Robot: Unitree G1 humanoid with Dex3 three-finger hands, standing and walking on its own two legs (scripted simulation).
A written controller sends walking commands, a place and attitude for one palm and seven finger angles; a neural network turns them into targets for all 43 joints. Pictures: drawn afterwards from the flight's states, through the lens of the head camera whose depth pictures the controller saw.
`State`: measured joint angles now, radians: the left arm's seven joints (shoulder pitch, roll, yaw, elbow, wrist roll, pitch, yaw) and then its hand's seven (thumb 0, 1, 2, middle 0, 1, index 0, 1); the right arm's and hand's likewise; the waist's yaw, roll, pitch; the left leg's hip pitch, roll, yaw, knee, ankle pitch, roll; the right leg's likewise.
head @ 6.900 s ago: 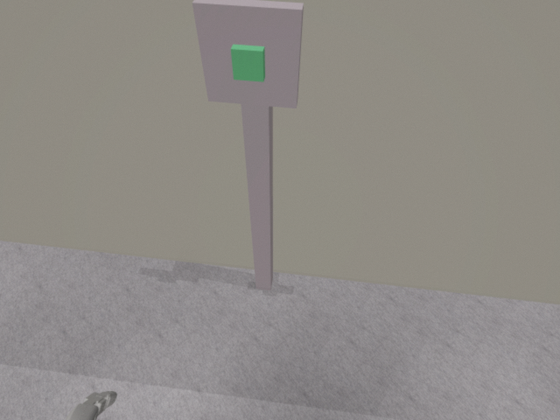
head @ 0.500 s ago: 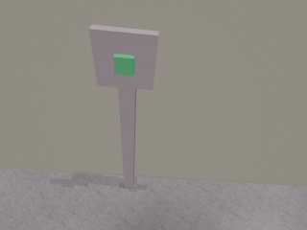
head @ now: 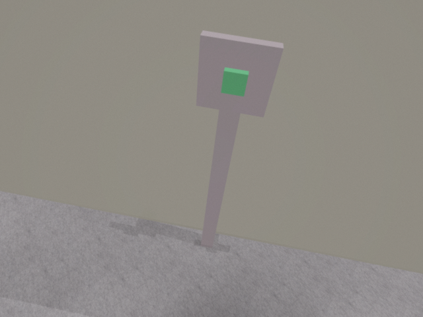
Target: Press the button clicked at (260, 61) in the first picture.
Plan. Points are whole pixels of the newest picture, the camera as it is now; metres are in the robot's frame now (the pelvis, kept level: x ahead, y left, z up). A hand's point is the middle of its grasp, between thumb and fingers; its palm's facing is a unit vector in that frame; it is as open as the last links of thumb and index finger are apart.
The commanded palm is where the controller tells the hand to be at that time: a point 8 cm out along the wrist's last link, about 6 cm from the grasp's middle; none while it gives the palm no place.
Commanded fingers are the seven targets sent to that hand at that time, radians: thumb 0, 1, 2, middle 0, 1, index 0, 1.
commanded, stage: come to a stop and stand still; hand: left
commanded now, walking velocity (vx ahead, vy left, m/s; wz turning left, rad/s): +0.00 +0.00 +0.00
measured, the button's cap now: (234, 81) +0.58 +0.02 +0.18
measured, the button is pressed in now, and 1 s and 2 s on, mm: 0 0 0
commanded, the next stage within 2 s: look again from close up in 1.14 s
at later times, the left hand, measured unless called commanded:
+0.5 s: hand out of the picture -0.01 +0.24 -0.18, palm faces -0.07 -0.99 -0.14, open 7.4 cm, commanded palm none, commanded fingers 0.00 0.90 0.90 -0.20 -0.30 -0.20 -0.30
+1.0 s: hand out of the picture -0.15 +0.18 -0.18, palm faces +0.03 -0.99 -0.15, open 7.4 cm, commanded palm none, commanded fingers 0.00 0.90 0.90 -0.20 -0.30 -0.20 -0.30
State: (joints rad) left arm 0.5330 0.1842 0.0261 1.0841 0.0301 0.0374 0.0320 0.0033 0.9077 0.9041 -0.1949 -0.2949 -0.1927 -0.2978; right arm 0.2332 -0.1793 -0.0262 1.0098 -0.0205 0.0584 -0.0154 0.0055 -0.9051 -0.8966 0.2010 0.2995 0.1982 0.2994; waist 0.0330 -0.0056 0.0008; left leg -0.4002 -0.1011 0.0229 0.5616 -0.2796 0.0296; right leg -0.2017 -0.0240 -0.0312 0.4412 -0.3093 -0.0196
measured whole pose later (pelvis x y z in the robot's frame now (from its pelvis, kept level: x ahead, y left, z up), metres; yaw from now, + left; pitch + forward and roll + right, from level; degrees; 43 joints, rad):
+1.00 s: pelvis -0.09 +0.03 +0.01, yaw -3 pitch -1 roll -1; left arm 0.45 0.11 0.01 1.13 0.01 0.02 0.05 0.00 0.91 0.90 -0.20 -0.30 -0.19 -0.30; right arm 0.38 -0.11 -0.01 1.11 -0.02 0.03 -0.02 0.00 -0.91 -0.90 0.20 0.30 0.20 0.30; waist -0.01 -0.01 -0.06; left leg -0.33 -0.02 0.00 0.71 -0.29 0.01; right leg -0.16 0.06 -0.07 0.37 -0.20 -0.07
